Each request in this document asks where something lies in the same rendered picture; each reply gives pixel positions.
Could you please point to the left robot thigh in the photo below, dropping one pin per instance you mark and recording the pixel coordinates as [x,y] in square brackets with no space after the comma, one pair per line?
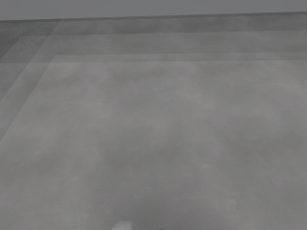
[124,225]

